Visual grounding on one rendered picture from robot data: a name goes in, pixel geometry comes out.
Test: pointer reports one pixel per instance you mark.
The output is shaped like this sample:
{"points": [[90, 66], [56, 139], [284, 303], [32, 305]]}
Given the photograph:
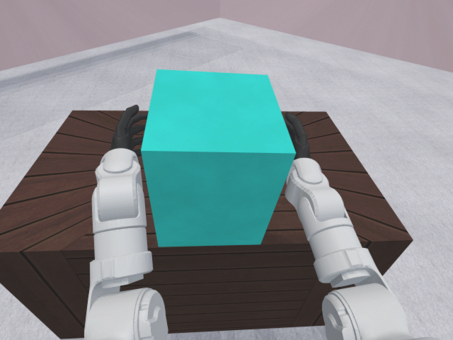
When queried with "right robot forearm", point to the right robot forearm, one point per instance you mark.
{"points": [[339, 256]]}

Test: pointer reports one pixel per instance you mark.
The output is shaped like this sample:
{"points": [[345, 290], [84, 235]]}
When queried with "left robot hand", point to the left robot hand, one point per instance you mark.
{"points": [[122, 137]]}

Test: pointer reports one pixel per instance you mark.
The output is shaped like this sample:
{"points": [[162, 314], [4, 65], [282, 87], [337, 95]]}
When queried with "right robot hand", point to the right robot hand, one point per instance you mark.
{"points": [[298, 136]]}

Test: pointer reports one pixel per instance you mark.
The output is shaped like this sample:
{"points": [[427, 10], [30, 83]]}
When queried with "carton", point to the carton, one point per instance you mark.
{"points": [[216, 153]]}

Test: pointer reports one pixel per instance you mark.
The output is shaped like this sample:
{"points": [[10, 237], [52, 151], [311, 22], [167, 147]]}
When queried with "left robot forearm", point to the left robot forearm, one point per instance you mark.
{"points": [[119, 221]]}

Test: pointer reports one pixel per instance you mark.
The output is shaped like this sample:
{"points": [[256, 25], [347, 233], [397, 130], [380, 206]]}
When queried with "right robot upper arm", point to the right robot upper arm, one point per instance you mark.
{"points": [[365, 312]]}

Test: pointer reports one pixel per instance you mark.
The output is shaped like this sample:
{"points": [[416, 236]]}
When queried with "left robot upper arm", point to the left robot upper arm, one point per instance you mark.
{"points": [[137, 314]]}

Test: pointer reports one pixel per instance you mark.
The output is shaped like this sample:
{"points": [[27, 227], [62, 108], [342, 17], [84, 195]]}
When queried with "pedestal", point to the pedestal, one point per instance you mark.
{"points": [[47, 240]]}

